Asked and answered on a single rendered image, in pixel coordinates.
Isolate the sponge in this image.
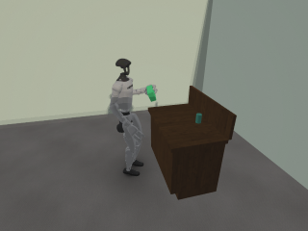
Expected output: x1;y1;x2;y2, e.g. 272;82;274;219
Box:
146;85;157;102

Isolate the right robot hand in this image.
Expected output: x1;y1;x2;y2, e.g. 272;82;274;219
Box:
127;124;145;141

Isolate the table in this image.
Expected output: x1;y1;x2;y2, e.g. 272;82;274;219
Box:
147;86;237;200

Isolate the robot head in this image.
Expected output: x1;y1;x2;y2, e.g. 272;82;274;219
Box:
115;58;131;82

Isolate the robot right shin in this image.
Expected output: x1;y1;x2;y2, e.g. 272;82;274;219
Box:
125;149;136;171

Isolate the left robot forearm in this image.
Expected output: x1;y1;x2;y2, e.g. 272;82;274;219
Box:
133;88;145;95

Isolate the left robot hand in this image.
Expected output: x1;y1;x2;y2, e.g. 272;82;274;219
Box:
145;84;158;95

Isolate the right robot forearm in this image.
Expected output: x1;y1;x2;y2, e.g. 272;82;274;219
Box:
110;104;132;128

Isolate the right robot upper arm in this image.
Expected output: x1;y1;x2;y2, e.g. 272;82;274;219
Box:
110;82;123;109

